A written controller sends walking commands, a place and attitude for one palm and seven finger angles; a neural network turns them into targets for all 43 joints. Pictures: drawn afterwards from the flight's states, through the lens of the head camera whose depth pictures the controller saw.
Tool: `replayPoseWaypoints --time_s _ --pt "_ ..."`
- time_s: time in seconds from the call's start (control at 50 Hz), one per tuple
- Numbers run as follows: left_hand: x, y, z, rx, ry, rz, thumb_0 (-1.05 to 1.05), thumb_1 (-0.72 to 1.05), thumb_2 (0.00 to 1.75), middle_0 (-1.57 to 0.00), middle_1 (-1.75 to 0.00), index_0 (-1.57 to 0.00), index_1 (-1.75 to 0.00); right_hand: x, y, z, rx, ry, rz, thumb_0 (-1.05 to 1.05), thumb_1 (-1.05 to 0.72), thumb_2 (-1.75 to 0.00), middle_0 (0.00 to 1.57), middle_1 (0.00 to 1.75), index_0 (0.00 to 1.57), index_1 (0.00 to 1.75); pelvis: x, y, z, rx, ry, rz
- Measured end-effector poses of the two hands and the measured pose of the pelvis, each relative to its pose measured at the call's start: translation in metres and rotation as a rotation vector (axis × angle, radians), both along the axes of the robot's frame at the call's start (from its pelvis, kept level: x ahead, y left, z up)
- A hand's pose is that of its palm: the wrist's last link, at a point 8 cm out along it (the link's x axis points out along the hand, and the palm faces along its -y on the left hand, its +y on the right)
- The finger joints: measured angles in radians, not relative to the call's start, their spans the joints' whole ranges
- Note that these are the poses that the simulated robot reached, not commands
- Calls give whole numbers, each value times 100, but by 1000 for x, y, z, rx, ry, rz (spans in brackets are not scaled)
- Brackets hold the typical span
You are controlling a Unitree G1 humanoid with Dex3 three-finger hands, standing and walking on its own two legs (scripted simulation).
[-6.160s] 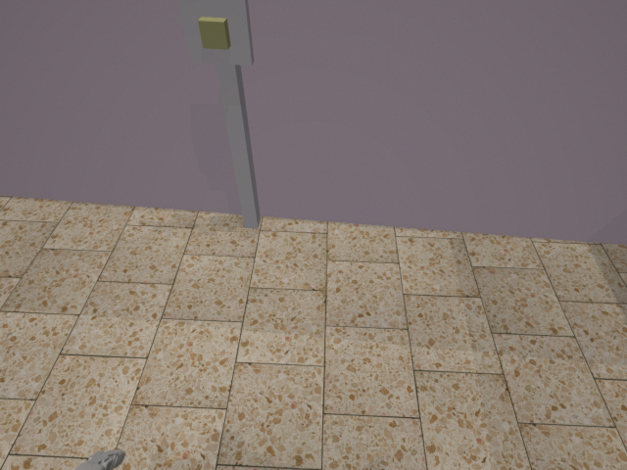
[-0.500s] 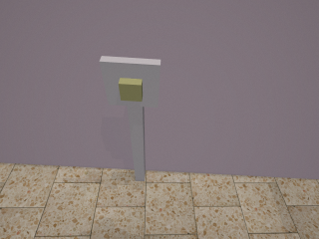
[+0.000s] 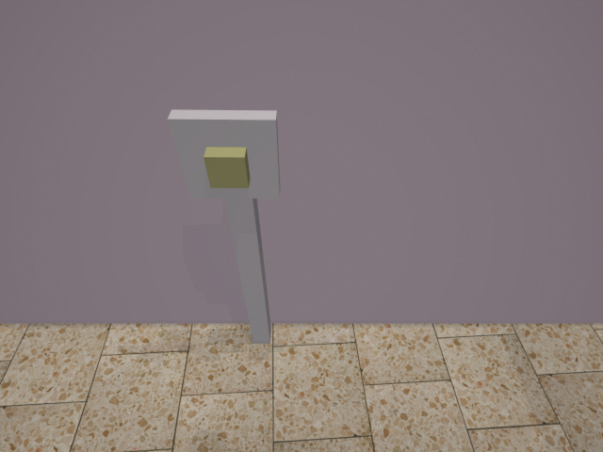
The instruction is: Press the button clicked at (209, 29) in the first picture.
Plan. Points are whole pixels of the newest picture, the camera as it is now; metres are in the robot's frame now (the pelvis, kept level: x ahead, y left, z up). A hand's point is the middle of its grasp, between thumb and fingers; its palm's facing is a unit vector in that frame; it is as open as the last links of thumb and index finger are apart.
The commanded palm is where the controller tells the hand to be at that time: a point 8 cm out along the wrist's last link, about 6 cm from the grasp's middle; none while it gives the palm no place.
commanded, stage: come to a stop and stand still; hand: left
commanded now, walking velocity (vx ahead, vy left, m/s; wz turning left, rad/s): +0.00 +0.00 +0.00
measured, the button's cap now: (228, 166) +0.57 +0.16 +0.06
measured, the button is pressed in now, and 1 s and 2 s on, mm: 0 0 0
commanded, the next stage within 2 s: look again from close up in 0.14 s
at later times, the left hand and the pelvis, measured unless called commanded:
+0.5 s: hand out of the picture +0.04 +0.19 -0.18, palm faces +0.03 -0.97 -0.25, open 7.4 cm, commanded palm none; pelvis +0.01 -0.01 -0.01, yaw +1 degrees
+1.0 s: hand out of the picture +0.05 +0.24 -0.16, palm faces -0.01 -0.94 -0.33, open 7.4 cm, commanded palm none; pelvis -0.01 +0.01 +0.00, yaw +1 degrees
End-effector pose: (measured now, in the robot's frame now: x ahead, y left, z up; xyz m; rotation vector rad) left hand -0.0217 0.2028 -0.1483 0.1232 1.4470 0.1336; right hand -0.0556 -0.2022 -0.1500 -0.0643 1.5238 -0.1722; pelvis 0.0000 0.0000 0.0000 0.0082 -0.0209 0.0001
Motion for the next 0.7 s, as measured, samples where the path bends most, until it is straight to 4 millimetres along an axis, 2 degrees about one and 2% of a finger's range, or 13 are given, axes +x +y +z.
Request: replayPoseWaypoints --time_s 0.14,0.24,0.3,0.42,0.58,0.7 --pt "-15 -9 1 -5 34 12 1 91 90 -20 -30 -20 -30 0 -1 -1 10 0 -3 1 -91 -90 20 29 20 29 -1 -5 0 0 6 -2" --pt "-19 -14 1 -9 47 16 1 91 90 -20 -30 -20 -30 12 -4 -2 11 -27 1 1 -91 -90 20 29 20 29 1 -8 -1 0 9 -6" --pt "-13 -11 -1 -4 25 -10 1 90 90 -20 -30 -20 -30 26 -11 -3 6 -69 34 1 -91 -90 20 29 20 30 0 -10 -4 -7 18 13" --pt "19 13 -1 51 -92 -5 1 90 90 -21 -30 -20 -30 72 -38 0 -68 -192 79 1 -91 -90 20 29 20 30 5 -9 -9 -16 13 26" --pt "76 57 15 139 -268 -46 1 90 90 -20 -30 -20 -30 141 -69 21 -163 -383 140 1 -91 -90 20 29 20 30 5 -5 -8 -14 -16 17" --pt "102 82 33 188 -351 -78 1 90 90 -20 -30 -20 -30 169 -79 40 -198 -469 188 1 -91 -90 20 29 20 30 -1 -1 -5 -14 -24 19"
